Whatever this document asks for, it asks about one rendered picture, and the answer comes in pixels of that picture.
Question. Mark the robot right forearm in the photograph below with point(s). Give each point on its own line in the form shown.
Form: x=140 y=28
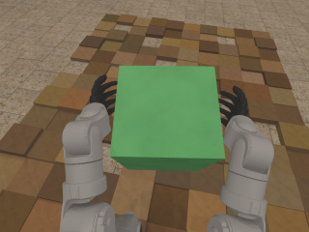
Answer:
x=249 y=166

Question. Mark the left robot upper arm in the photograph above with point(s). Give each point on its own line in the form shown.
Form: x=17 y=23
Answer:
x=89 y=217

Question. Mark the left robot hand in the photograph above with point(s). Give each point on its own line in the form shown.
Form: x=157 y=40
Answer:
x=98 y=95

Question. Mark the right robot upper arm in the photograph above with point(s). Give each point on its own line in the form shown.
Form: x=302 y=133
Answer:
x=229 y=223

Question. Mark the carton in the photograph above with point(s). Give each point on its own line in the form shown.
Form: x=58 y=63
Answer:
x=167 y=118

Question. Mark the robot left forearm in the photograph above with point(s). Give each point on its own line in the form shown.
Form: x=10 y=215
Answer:
x=82 y=145

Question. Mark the robot left thigh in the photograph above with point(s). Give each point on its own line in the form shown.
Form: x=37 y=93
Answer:
x=127 y=223

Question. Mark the right robot hand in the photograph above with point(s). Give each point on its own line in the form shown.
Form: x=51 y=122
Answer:
x=238 y=107

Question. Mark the left robot shin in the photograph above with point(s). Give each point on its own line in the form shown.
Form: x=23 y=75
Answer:
x=130 y=213

